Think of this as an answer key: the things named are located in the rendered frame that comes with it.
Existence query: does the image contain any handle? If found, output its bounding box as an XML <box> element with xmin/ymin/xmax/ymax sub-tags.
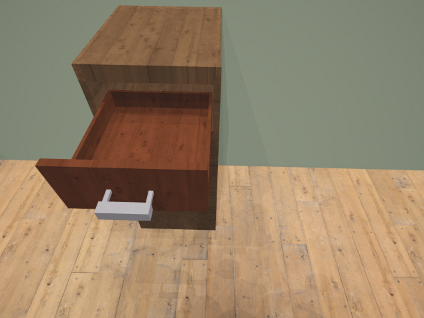
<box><xmin>94</xmin><ymin>189</ymin><xmax>154</xmax><ymax>221</ymax></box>

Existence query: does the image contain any cabinet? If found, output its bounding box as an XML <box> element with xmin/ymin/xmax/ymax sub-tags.
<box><xmin>72</xmin><ymin>5</ymin><xmax>222</xmax><ymax>231</ymax></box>

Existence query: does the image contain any drawer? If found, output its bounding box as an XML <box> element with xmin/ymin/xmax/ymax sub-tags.
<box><xmin>35</xmin><ymin>90</ymin><xmax>213</xmax><ymax>212</ymax></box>

